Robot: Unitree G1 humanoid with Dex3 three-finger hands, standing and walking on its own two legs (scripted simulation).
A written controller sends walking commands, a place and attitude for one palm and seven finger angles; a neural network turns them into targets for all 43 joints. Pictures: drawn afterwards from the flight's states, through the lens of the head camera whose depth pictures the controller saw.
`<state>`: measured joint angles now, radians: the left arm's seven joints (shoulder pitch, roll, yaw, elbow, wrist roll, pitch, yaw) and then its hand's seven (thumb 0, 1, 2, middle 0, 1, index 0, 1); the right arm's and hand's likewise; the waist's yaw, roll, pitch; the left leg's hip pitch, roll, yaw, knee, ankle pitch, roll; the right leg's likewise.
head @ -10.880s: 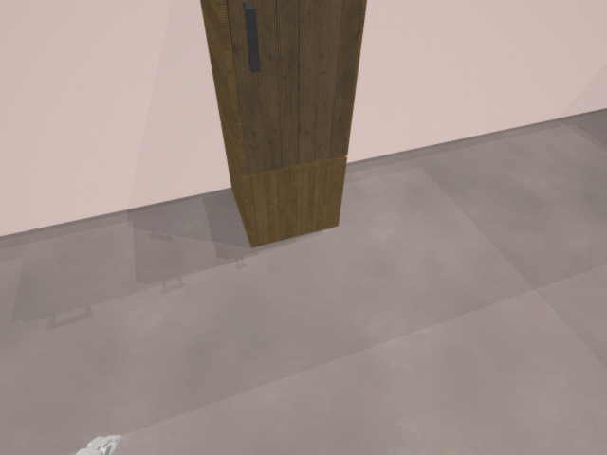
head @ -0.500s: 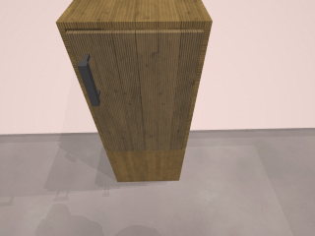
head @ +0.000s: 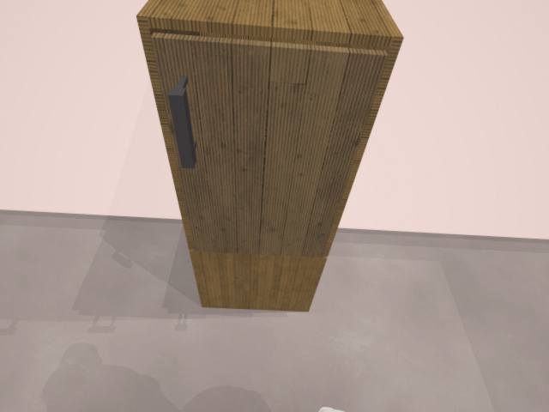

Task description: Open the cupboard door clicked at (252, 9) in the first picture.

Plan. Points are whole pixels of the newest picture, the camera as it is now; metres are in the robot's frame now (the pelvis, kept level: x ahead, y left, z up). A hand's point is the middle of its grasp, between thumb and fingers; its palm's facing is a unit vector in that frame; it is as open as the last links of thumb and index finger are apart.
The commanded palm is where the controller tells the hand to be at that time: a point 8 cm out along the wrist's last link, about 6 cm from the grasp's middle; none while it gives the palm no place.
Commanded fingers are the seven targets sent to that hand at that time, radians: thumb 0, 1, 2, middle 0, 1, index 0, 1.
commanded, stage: come to a stop and stand still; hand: left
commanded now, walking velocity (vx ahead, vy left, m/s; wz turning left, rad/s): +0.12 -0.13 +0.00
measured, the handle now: (186, 124) +0.55 +0.20 +0.12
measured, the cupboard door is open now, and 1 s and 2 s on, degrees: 0 0 0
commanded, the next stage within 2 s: look again from close up in 0.80 s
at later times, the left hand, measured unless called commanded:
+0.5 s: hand out of the picture +0.00 +0.13 -0.17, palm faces +0.00 -0.98 -0.18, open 7.3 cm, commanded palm none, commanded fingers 0.00 0.90 0.90 -0.20 -0.30 -0.20 -0.30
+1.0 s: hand out of the picture -0.03 +0.11 -0.17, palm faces +0.01 -0.99 -0.16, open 7.4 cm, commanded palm none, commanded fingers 0.00 0.90 0.90 -0.20 -0.30 -0.20 -0.30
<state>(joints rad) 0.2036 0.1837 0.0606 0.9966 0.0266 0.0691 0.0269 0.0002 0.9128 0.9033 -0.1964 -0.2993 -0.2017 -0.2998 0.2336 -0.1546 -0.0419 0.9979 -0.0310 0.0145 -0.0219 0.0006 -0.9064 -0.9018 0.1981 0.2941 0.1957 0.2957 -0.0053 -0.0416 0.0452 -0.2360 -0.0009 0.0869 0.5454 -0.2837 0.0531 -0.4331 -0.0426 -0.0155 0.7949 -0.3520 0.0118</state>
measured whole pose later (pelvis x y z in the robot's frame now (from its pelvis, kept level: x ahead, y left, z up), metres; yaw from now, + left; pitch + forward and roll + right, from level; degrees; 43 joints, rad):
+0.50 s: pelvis +0.00 -0.03 +0.01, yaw -1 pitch -2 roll +0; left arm 0.31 0.12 0.00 1.13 0.01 0.00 0.04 0.01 0.93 0.90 -0.20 -0.30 -0.20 -0.30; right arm 0.32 -0.12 -0.01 1.17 -0.01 0.01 -0.03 0.00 -0.91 -0.90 0.20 0.29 0.20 0.30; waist -0.03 0.01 0.03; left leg -0.18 0.03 0.09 0.43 -0.22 0.00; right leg -0.12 0.01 -0.04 0.43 -0.28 -0.03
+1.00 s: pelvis +0.00 -0.04 +0.00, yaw -1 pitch -1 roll -1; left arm 0.35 0.08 -0.01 1.11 0.02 -0.04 0.06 0.00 0.91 0.90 -0.20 -0.30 -0.20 -0.30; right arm 0.26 -0.16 -0.01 1.10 -0.01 0.00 -0.03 0.01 -0.92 -0.90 0.20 0.29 0.20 0.30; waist -0.01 0.03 0.06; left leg -0.24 0.07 0.05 0.52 -0.26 0.00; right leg -0.14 0.06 -0.05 0.44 -0.27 -0.04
